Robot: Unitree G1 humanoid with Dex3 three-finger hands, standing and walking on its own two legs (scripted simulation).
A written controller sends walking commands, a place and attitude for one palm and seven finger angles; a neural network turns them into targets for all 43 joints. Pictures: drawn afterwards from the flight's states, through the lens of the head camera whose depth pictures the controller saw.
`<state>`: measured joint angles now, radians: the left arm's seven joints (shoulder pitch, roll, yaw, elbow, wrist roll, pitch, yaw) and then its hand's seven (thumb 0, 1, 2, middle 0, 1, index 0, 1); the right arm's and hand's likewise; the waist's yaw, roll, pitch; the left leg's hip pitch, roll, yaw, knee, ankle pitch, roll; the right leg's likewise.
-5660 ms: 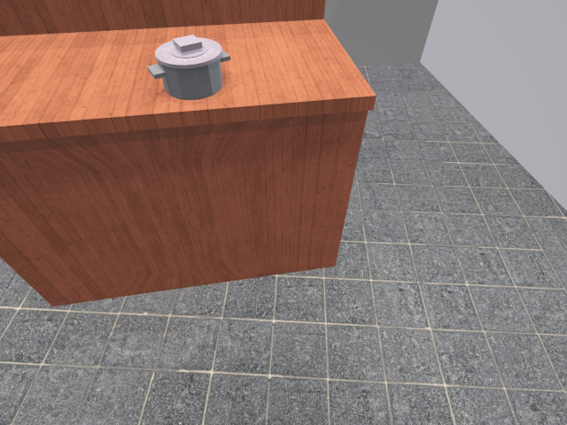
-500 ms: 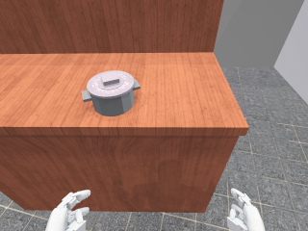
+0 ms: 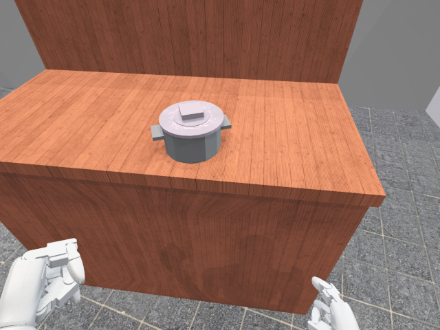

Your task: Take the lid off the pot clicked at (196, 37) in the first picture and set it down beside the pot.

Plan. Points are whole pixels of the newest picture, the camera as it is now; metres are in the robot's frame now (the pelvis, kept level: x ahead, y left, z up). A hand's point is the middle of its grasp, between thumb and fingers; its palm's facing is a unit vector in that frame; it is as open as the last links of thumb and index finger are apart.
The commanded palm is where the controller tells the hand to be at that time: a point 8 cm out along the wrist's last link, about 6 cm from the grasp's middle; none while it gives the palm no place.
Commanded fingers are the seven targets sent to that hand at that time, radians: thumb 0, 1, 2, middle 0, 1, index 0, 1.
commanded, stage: raise the hand higher, near the body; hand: left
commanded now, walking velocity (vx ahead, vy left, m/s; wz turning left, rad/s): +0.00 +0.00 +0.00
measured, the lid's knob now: (191, 110) +0.55 +0.15 +0.15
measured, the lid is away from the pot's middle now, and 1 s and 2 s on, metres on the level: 0.00 0.00 0.00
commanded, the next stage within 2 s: reach forward and open the fingers in 0.72 s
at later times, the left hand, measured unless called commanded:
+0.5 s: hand (64, 247) +0.16 +0.24 +0.16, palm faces +0.38 -0.84 -0.40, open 3.1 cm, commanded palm +0.11 +0.27 +0.18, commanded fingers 0.00 0.90 0.90 -1.30 -1.50 -1.30 -1.50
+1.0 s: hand (57, 211) +0.19 +0.25 +0.19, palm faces +0.45 -0.37 -0.81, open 3.0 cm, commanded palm +0.16 +0.27 +0.22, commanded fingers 0.00 0.63 1.11 -1.24 -1.15 -1.24 -1.15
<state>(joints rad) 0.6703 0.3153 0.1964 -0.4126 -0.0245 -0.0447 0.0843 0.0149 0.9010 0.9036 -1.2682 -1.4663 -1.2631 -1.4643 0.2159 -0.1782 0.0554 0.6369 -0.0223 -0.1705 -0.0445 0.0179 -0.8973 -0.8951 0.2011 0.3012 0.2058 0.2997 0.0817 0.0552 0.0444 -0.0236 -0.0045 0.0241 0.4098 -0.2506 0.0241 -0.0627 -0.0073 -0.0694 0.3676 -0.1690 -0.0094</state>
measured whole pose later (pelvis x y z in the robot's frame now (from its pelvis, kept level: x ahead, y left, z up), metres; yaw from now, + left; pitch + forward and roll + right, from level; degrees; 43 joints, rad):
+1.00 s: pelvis -0.01 +0.00 +0.00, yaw -1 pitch -5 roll +0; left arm 0.38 0.49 0.24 -0.59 0.46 0.11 0.16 0.01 0.83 0.95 -1.30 -1.41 -1.29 -1.41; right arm 0.13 -0.28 0.03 0.60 -0.02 -0.02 -0.01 0.02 -0.90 -0.90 0.20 0.30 0.20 0.30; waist 0.12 0.09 0.05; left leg -0.11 -0.02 0.05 0.44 -0.25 0.03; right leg -0.18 -0.02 -0.04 0.44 -0.18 -0.01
